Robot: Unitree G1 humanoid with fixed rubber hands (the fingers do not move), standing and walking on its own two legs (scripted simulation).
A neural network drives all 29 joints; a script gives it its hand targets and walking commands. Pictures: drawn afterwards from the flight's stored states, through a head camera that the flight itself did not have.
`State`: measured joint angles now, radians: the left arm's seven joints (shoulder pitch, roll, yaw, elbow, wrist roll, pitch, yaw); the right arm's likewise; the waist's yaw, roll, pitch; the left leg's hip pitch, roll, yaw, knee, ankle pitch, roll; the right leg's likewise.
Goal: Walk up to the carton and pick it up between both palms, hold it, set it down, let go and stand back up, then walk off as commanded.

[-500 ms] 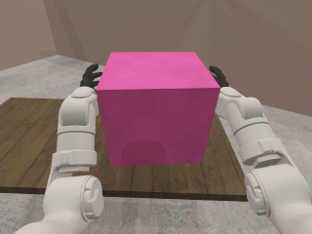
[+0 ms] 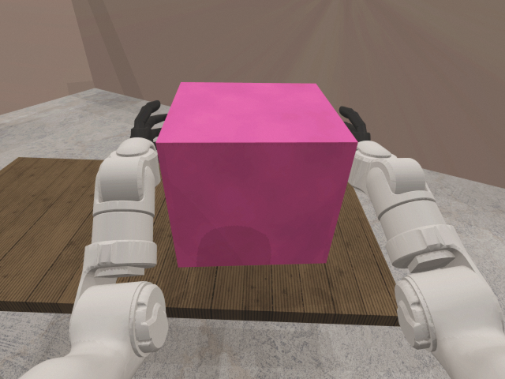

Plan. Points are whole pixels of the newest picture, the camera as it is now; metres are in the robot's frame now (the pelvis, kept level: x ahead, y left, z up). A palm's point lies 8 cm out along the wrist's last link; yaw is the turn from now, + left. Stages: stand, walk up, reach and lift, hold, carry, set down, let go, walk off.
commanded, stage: hold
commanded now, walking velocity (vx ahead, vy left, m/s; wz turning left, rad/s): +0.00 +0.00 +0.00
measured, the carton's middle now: (251, 169) +0.39 +0.01 +0.22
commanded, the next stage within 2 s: none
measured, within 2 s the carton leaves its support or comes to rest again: neither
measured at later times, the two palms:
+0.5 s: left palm (144, 152) +0.37 +0.17 +0.26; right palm (355, 153) +0.38 -0.15 +0.26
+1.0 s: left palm (141, 151) +0.37 +0.17 +0.26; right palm (353, 151) +0.38 -0.15 +0.26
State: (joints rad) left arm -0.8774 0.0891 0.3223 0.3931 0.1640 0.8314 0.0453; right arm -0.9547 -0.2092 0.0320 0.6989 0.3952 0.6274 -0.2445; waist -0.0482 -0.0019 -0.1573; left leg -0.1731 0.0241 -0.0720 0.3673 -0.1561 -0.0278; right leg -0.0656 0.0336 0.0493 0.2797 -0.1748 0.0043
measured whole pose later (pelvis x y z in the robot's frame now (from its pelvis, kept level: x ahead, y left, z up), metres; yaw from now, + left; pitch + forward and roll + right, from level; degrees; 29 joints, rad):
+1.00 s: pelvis +0.00 +0.00 +0.00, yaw +0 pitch -2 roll -1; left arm -0.86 0.09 0.31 0.37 0.17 0.84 0.05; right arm -0.95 -0.22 0.05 0.69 0.41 0.64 -0.25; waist -0.05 -0.01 -0.16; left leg -0.17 0.02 -0.08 0.38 -0.17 -0.03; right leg -0.05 0.03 0.05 0.27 -0.18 0.01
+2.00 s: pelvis +0.00 +0.00 +0.00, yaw +0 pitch -2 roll -1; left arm -0.87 0.09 0.31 0.38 0.17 0.83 0.05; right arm -0.94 -0.22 0.05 0.69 0.41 0.63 -0.25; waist -0.05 0.00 -0.15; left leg -0.18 0.02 -0.08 0.38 -0.16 -0.03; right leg -0.07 0.03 0.05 0.27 -0.17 0.01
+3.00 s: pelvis +0.00 +0.00 +0.00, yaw +0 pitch -2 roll -1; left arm -0.86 0.09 0.30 0.39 0.16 0.83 0.05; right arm -0.94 -0.22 0.05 0.69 0.41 0.63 -0.25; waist -0.06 0.00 -0.16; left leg -0.17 0.02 -0.09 0.38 -0.17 -0.03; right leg -0.05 0.04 0.04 0.27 -0.17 0.00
